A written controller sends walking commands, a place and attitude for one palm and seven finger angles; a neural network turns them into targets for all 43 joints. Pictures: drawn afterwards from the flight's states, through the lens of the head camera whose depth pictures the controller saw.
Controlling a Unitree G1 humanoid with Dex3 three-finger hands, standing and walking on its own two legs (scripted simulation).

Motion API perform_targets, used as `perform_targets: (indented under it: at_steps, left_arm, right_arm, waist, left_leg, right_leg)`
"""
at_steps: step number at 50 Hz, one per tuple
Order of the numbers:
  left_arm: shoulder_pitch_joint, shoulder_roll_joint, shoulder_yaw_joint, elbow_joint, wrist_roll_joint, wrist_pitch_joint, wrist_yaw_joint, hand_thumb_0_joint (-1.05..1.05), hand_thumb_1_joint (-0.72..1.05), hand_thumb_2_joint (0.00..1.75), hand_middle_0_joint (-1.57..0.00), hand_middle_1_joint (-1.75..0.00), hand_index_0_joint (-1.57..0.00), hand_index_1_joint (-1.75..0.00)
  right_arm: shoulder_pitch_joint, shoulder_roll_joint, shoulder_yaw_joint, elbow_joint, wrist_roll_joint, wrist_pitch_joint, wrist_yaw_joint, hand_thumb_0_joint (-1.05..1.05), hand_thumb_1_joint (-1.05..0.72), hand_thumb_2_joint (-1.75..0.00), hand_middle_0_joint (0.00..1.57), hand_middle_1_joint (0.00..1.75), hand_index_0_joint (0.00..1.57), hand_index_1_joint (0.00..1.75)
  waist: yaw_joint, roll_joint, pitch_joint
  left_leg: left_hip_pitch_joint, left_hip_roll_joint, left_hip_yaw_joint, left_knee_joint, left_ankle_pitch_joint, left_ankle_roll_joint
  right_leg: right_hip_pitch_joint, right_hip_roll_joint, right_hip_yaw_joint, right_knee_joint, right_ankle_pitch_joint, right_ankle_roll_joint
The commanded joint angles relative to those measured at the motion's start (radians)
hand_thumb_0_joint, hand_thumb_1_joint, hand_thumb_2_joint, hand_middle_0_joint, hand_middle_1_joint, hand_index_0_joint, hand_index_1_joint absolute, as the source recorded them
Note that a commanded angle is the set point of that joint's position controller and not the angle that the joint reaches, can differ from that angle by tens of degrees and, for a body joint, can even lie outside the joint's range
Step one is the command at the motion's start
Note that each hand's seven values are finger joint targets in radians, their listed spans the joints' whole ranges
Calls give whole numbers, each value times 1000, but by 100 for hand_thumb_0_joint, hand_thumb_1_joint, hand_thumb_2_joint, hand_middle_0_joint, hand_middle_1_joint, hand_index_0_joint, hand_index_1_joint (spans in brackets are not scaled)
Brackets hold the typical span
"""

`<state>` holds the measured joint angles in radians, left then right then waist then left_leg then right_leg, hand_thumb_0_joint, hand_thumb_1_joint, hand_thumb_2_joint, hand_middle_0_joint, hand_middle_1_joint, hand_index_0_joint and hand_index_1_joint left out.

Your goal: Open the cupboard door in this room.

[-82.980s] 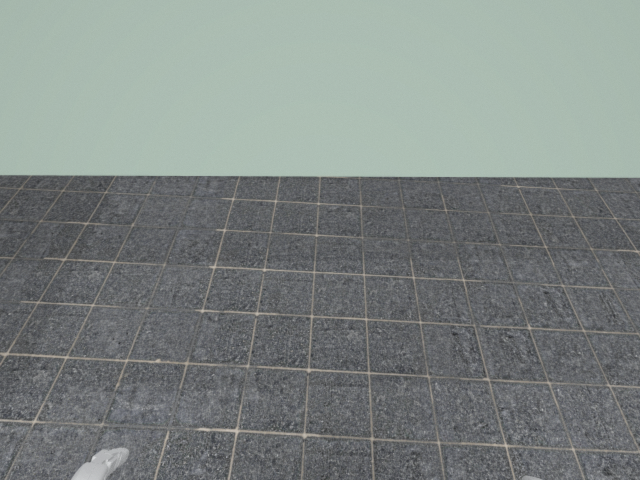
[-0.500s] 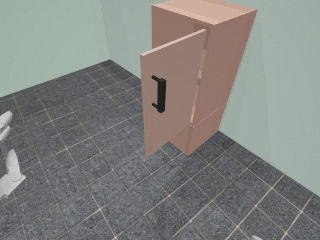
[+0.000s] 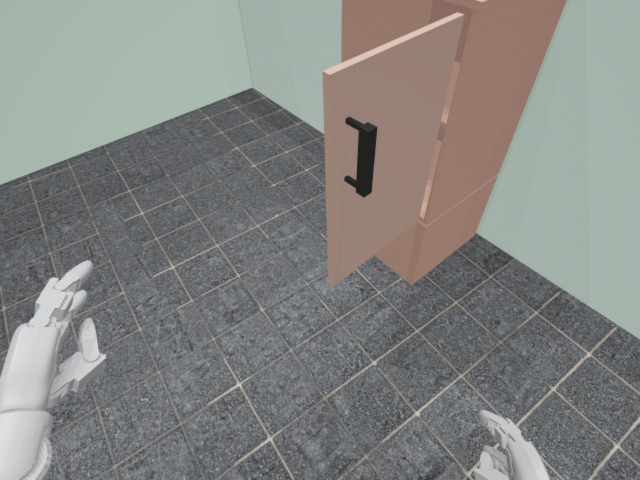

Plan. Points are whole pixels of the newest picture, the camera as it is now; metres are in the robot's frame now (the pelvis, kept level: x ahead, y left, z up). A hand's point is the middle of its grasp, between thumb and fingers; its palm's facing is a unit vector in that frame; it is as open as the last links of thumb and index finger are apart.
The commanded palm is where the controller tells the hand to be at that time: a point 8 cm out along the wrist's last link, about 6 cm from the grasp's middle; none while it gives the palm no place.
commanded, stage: let the arm hang, fingers relaxed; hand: left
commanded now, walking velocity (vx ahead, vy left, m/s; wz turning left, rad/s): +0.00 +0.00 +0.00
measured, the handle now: (357, 157) +0.68 -0.02 +0.02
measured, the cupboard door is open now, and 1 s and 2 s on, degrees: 93 93 93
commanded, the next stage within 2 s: look to check the result in 1.02 s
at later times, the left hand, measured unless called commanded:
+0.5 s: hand out of the picture -0.07 +0.21 -0.16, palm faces +0.04 -0.97 -0.24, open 7.3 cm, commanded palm none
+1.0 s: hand out of the picture -0.03 +0.18 -0.17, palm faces +0.03 -0.98 -0.18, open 7.4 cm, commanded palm none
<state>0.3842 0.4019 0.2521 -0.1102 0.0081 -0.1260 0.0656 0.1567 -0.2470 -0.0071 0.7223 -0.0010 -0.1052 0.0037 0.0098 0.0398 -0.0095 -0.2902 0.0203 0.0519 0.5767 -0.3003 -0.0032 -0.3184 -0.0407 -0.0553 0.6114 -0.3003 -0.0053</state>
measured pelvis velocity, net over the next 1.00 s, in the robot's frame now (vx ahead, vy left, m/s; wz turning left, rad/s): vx -0.03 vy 0.01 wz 0.00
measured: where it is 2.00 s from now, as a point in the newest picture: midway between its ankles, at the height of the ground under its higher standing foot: outside the picture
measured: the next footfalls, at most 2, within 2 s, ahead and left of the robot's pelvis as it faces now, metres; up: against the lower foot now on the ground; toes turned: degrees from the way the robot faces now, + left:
none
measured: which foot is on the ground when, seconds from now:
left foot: down 0.00-1.00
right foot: down 0.00-1.00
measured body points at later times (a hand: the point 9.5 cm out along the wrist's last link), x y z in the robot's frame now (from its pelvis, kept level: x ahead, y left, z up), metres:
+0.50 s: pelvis -0.04 +0.01 +0.01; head -0.03 +0.01 +0.46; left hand -0.07 +0.26 -0.14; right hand -0.05 -0.22 -0.15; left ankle +0.00 +0.12 -0.73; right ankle +0.01 -0.12 -0.73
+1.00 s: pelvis -0.03 +0.01 +0.01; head -0.02 +0.01 +0.46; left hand -0.03 +0.23 -0.15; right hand -0.05 -0.20 -0.15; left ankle +0.00 +0.12 -0.73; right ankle +0.01 -0.12 -0.73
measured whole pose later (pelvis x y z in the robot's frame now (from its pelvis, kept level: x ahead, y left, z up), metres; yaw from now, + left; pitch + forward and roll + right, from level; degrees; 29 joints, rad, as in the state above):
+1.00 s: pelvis -0.03 +0.01 +0.01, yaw +0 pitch -1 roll +0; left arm 0.27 0.14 0.02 1.12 0.02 0.00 0.03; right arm 0.31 -0.13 -0.02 1.11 -0.02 0.01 -0.02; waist -0.01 0.01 0.04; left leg -0.24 0.01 0.05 0.45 -0.19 0.02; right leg -0.25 -0.04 -0.03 0.45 -0.18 0.02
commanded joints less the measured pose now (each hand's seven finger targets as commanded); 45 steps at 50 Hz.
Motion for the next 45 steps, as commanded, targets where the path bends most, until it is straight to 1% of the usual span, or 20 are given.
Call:
perform_targets:
  at_steps: [1,2,3,4,5,6,7,9,11,13,15,16,18,21,24,27,31,34,40,45]
  left_arm:
    - [-43,-44,-154,376,27,114,-69,0,90,90,-20,-30,-20,-30]
    - [-38,-28,-156,441,29,108,-69,0,90,90,-20,-30,-20,-30]
    - [-47,0,-154,506,31,103,-67,0,90,90,-20,-30,-20,-30]
    - [-76,24,-154,573,33,102,-63,0,90,90,-20,-30,-20,-30]
    - [-99,21,-163,636,29,104,-60,0,90,90,-20,-30,-20,-30]
    - [-128,20,-173,688,24,110,-54,0,90,90,-20,-30,-20,-30]
    - [-145,-1,-186,737,19,117,-51,0,90,90,-20,-30,-20,-30]
    - [-161,-27,-204,821,12,123,-47,0,90,90,-20,-30,-20,-30]
    - [-140,-43,-211,900,8,127,-46,0,90,90,-20,-30,-20,-30]
    - [-98,-83,-200,978,9,128,-43,0,90,90,-20,-30,-20,-30]
    - [-91,-74,-210,1039,4,128,-45,0,90,90,-20,-30,-20,-30]
    - [-92,-73,-208,1059,6,128,-45,0,90,90,-20,-30,-20,-30]
    - [-98,-78,-212,1097,7,131,-48,0,90,90,-20,-30,-20,-30]
    - [-89,-81,-211,1138,9,132,-47,0,90,90,-20,-30,-20,-30]
    - [-78,-99,-210,1165,8,130,-45,0,90,90,-20,-30,-20,-30]
    - [-66,-108,-209,1183,8,128,-42,0,90,90,-20,-30,-20,-30]
    - [-42,-119,-208,1203,10,128,-39,0,90,90,-20,-30,-20,-30]
    - [-42,-131,-209,1209,10,130,-37,0,90,90,-20,-30,-20,-30]
    - [-38,-148,-207,1211,11,126,-34,0,90,90,-20,-30,-20,-30]
    - [-47,-149,-206,1211,11,121,-33,0,90,90,-20,-30,-20,-30]
  right_arm:
    - [-39,-177,-48,-28,-28,35,3,0,-90,-90,20,30,20,30]
    - [-46,-186,-46,-22,-29,40,1,0,-90,-90,20,30,20,30]
    - [-43,-177,-45,-14,-27,48,0,0,-90,-90,20,30,20,30]
    - [-28,-160,-46,3,-22,61,-3,0,-90,-90,20,30,20,30]
    - [-2,-133,-41,23,-22,76,-6,0,-90,-90,20,30,20,30]
    - [16,-120,-35,42,-26,90,-9,0,-90,-90,20,30,20,30]
    - [26,-93,-28,73,-28,102,-9,0,-90,-90,20,30,20,30]
    - [33,-73,-16,121,-30,110,-9,0,-90,-90,20,30,20,30]
    - [16,-83,-10,155,-29,111,-11,0,-90,-90,20,30,20,30]
    - [26,-59,-12,191,-31,112,-18,0,-90,-90,20,30,20,30]
    - [49,-57,-11,224,-28,119,-19,0,-90,-90,20,30,20,30]
    - [73,-56,-16,233,-27,123,-21,0,-90,-90,20,30,20,30]
    - [113,-50,-21,262,-28,127,-22,0,-90,-90,20,30,20,30]
    - [169,-51,-29,291,-28,131,-23,0,-90,-90,20,30,20,30]
    - [213,-34,-29,318,-30,126,-25,0,-90,-90,20,30,20,30]
    - [223,-21,-28,337,-28,119,-26,0,-90,-90,20,30,20,30]
    - [219,-18,-29,349,-26,116,-28,0,-90,-90,20,30,20,30]
    - [231,-3,-27,358,-28,115,-28,0,-90,-90,20,30,20,30]
    - [230,15,-28,367,-27,110,-30,0,-90,-90,20,30,20,30]
    - [226,20,-28,369,-26,107,-30,0,-90,-90,20,30,20,30]
  waist:
    - [-1,-25,-35]
    - [10,-93,-73]
    - [11,-196,-116]
    - [-5,-304,-141]
    - [-16,-368,-145]
    - [-27,-360,-122]
    - [-34,-272,-108]
    - [-38,-66,-85]
    - [-16,115,-48]
    - [-3,184,-22]
    - [-4,195,20]
    - [-5,143,49]
    - [-13,82,102]
    - [-17,-23,129]
    - [-23,-72,96]
    - [-20,-64,83]
    - [-8,-21,106]
    - [-10,-44,129]
    - [-10,-4,125]
    - [-12,-13,119]
  left_leg:
    - [-78,176,-200,-154,429,110]
    - [-68,154,-181,-118,421,98]
    - [-48,105,-134,-66,380,70]
    - [-11,52,-84,-15,271,46]
    - [15,7,-57,9,155,30]
    - [31,-8,-42,14,87,22]
    - [53,-7,-37,-2,70,18]
    - [108,18,-57,-79,165,19]
    - [57,67,-112,-156,168,29]
    - [-3,72,-116,-201,71,30]
    - [-33,62,-114,-227,-35,23]
    - [-41,64,-119,-234,-72,22]
    - [-52,61,-118,-255,-136,24]
    - [-42,61,-120,-256,-161,33]
    - [-5,59,-113,-242,-120,40]
    - [-6,67,-114,-256,-106,43]
    - [-36,75,-132,-289,-147,47]
    - [-57,76,-136,-300,-158,46]
    - [-42,75,-129,-300,-125,44]
    - [-23,66,-116,-281,-83,40]
  right_leg:
    - [51,-1,36,50,-10,-9]
    - [113,-17,41,-12,122,-12]
    - [165,-53,74,-59,284,-25]
    - [165,-112,129,-104,363,-45]
    - [142,-160,168,-148,400,-74]
    - [118,-177,168,-169,388,-94]
    - [94,-176,169,-183,345,-94]
    - [55,-125,135,-179,208,-59]
    - [96,-67,95,-185,96,-26]
    - [150,-56,77,-215,67,-27]
    - [149,-56,82,-247,20,-34]
    - [135,-55,81,-269,-13,-35]
    - [87,-55,86,-297,-91,-34]
    - [41,-51,86,-320,-165,-30]
    - [26,-56,92,-317,-166,-31]
    - [41,-54,82,-297,-124,-29]
    - [46,-44,78,-273,-99,-24]
    - [41,-41,78,-262,-94,-20]
    - [45,-43,78,-250,-39,-19]
    - [46,-50,84,-258,-24,-22]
